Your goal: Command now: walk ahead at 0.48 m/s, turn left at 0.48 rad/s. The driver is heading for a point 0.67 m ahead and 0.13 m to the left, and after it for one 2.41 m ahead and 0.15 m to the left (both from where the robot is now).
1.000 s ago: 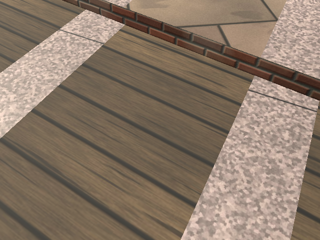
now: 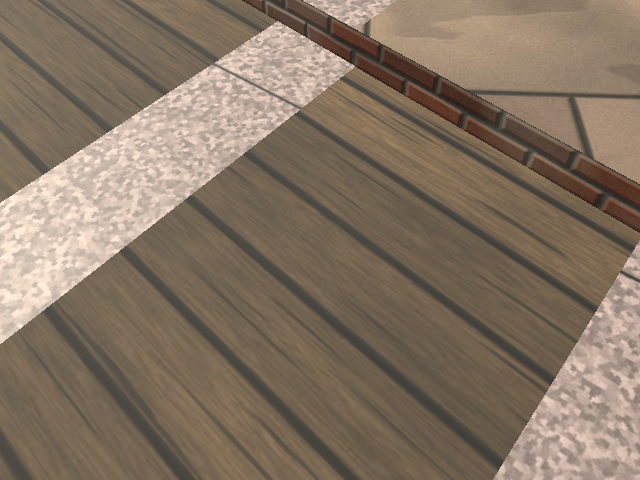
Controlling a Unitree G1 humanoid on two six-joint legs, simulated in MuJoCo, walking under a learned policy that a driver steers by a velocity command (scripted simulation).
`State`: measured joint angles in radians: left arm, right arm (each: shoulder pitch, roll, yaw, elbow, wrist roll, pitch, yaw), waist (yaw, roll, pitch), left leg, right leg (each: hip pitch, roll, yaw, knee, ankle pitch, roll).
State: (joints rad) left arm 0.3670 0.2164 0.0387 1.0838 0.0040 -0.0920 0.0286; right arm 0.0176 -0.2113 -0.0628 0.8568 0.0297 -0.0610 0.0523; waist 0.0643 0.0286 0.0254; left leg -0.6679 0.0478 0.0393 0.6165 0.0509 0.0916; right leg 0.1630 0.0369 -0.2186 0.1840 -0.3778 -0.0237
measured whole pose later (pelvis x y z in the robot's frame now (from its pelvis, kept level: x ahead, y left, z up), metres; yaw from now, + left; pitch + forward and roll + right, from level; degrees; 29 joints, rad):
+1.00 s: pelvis +0.56 +0.07 +0.01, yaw +18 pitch +3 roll -2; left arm 0.36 0.26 0.04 0.91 -0.02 -0.06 0.00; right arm 0.06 -0.24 -0.04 0.70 -0.01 -0.08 0.02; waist 0.09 0.04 0.02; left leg -0.53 0.03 -0.03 0.49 0.06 0.03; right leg -0.05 0.04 -0.02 0.34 -0.33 -0.02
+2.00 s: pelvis +0.63 +0.08 +0.01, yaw -4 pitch +0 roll +0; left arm 0.17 0.25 0.03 0.71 0.02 0.02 0.01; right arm 0.16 -0.25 -0.05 0.84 -0.02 -0.01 -0.01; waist 0.01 -0.03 0.02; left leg -0.24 0.00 -0.01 0.51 -0.28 -0.01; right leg -0.29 0.05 0.09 0.53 -0.25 -0.01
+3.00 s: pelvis +0.65 +0.10 +0.01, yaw -4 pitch -1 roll +0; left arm 0.27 0.23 0.05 0.93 -0.02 -0.03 0.03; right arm 0.25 -0.25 -0.03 1.05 0.01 -0.03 -0.03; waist -0.02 0.01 0.00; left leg -0.17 -0.01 0.00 0.52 -0.33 0.04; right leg -0.29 0.02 0.02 0.72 -0.42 -0.03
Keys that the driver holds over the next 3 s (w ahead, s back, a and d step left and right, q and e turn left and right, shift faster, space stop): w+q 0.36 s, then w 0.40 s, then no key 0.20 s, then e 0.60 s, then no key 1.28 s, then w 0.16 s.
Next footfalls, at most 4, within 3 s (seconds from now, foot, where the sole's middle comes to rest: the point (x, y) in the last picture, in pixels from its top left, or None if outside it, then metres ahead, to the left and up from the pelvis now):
0.08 left None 0.23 0.10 -0.76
0.56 right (386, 449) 0.54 -0.06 -0.76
1.02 left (255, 371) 0.70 0.24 -0.76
1.42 right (373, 383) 0.68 -0.03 -0.76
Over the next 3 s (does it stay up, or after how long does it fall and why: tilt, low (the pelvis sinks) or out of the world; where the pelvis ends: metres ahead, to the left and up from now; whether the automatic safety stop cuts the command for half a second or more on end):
stays up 0.65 0.10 0.01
